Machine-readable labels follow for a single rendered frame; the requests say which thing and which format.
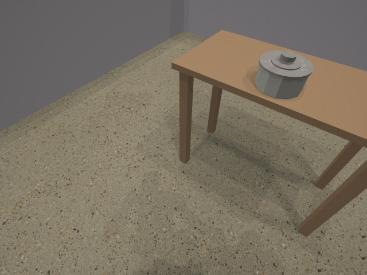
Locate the pot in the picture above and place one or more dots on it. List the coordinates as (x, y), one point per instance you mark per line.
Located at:
(277, 87)

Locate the table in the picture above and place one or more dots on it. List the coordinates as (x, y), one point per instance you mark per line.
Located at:
(334, 99)

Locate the knob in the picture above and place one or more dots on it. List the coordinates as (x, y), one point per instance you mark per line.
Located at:
(288, 56)

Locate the lid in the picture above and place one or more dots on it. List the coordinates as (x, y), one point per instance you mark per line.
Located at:
(271, 63)

